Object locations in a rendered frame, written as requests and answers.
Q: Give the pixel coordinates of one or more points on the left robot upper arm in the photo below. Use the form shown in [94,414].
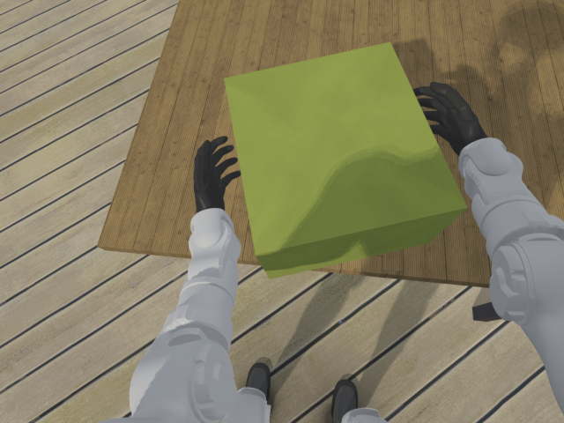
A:
[187,383]

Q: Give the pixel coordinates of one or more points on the carton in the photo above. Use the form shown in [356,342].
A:
[338,161]

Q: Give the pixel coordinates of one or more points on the robot left foot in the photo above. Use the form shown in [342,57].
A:
[259,377]

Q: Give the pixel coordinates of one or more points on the right robot forearm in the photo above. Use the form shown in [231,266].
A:
[504,209]

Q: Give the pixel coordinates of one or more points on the table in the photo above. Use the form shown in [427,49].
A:
[504,57]

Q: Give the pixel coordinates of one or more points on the right robot upper arm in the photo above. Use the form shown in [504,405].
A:
[527,287]

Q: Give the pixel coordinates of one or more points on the left robot forearm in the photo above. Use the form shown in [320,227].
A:
[207,297]

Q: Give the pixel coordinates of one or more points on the robot left hand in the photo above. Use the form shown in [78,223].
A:
[209,189]

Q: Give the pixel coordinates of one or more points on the robot right hand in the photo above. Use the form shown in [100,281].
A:
[457,123]

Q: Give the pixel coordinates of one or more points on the robot left thigh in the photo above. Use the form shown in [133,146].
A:
[249,409]

